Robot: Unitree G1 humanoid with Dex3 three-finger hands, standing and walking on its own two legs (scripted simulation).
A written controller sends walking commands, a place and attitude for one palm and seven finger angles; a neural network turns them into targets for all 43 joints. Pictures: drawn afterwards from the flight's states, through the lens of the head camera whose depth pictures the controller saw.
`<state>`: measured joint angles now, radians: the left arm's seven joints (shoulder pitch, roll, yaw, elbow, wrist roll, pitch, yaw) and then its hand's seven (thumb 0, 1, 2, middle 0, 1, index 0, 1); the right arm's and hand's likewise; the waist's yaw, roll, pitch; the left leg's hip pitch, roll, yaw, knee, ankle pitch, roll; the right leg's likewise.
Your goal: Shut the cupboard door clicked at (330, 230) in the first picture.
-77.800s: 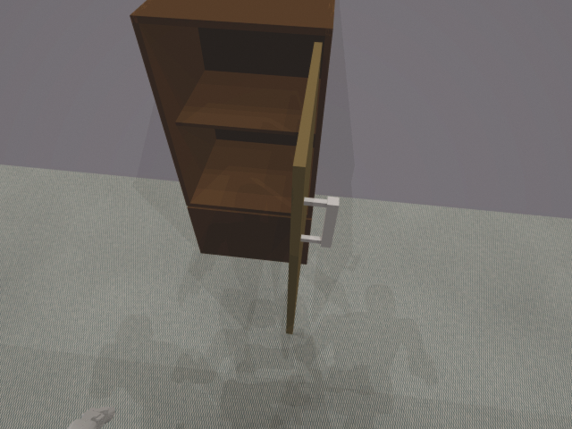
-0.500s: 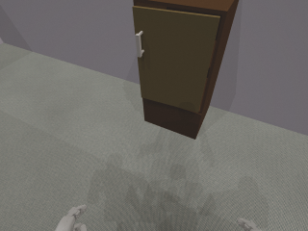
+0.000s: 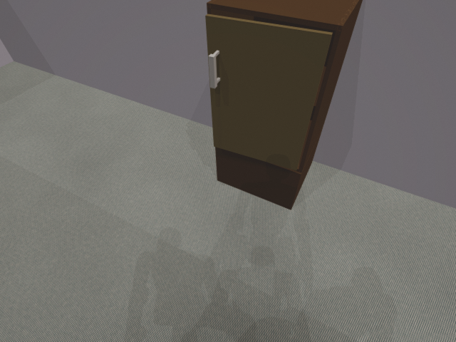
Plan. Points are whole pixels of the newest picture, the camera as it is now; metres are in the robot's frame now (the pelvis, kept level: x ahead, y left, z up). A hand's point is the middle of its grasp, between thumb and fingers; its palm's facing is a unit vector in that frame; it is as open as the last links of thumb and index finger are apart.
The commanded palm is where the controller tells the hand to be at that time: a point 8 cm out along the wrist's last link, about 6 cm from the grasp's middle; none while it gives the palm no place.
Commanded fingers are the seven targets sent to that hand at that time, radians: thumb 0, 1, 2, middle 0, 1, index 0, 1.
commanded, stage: let the arm hang, fingers relaxed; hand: left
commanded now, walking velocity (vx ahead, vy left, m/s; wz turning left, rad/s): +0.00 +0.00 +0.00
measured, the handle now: (215, 69) +1.00 +0.11 -0.02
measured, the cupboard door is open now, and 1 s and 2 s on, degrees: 4 4 4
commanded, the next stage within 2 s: look to check the result in 0.38 s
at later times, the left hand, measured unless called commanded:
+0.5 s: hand out of the picture -0.02 +0.15 -0.18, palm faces +0.03 -0.99 -0.16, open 7.3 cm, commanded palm none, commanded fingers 0.00 0.90 0.90 -0.20 -0.30 -0.20 -0.30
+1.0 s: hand out of the picture +0.00 +0.16 -0.18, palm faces +0.03 -0.98 -0.18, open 7.4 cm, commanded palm none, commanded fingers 0.00 0.90 0.90 -0.20 -0.30 -0.20 -0.30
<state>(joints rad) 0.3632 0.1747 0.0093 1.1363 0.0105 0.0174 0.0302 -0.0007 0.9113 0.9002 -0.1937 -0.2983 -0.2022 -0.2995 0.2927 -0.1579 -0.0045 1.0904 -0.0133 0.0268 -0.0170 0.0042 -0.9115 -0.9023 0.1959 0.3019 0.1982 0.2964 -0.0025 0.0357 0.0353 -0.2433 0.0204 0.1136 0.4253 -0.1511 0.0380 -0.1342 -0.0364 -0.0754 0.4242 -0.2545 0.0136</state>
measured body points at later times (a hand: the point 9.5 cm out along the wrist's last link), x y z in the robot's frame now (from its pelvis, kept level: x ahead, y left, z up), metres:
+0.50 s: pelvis +0.01 +0.00 +0.00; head +0.01 +0.00 +0.45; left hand -0.02 +0.20 -0.16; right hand -0.02 -0.21 -0.16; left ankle +0.05 +0.09 -0.74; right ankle -0.02 -0.13 -0.74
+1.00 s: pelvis +0.02 -0.01 +0.00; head +0.02 -0.01 +0.45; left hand +0.00 +0.21 -0.16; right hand +0.01 -0.23 -0.16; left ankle +0.05 +0.09 -0.74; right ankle -0.02 -0.13 -0.74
